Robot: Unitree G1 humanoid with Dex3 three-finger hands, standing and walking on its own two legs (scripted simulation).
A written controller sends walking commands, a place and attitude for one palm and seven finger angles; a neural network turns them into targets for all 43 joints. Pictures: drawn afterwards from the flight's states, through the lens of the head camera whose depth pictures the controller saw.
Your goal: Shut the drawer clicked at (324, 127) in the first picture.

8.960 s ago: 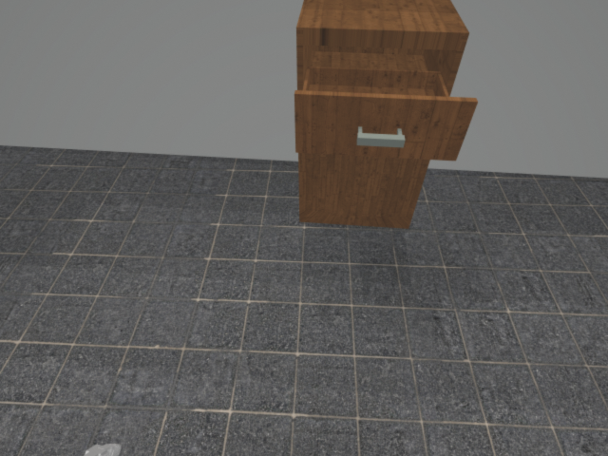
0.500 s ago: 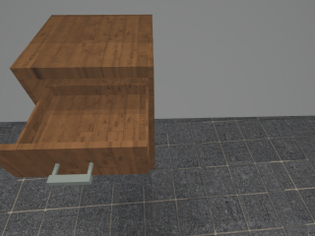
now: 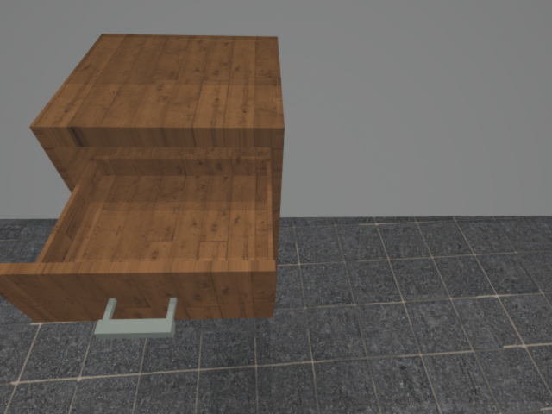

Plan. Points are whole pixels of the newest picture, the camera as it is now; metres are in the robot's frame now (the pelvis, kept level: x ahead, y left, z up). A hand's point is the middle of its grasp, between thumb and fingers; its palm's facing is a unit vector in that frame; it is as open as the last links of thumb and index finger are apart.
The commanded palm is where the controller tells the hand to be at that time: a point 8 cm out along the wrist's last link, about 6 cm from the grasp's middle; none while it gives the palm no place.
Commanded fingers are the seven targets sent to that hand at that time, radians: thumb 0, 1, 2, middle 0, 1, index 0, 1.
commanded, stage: come to a stop and stand still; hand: left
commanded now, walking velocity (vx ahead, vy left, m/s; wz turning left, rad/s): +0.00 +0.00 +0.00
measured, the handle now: (139, 316) +0.28 +0.25 -0.07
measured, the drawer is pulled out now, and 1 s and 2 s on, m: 0.30 0.30 0.29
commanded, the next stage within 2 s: look again from close up in 0.82 s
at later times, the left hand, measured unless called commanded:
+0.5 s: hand out of the picture -0.02 +0.18 -0.19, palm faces +0.01 -0.98 -0.18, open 7.4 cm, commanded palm none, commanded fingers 0.00 0.90 0.90 -0.20 -0.30 -0.20 -0.30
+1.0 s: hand out of the picture -0.08 +0.19 -0.18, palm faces +0.02 -0.99 -0.15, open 7.4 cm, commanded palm none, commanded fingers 0.00 0.90 0.90 -0.20 -0.30 -0.20 -0.30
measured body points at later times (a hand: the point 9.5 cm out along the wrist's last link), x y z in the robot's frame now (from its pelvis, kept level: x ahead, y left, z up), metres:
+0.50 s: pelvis -0.02 +0.02 -0.01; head -0.03 +0.02 +0.44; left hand -0.02 +0.23 -0.17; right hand -0.01 -0.22 -0.16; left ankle -0.02 +0.09 -0.74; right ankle -0.04 -0.13 -0.74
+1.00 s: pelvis -0.04 +0.03 +0.00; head -0.04 +0.05 +0.45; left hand -0.08 +0.24 -0.17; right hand -0.04 -0.19 -0.15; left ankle -0.02 +0.09 -0.74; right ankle -0.04 -0.13 -0.74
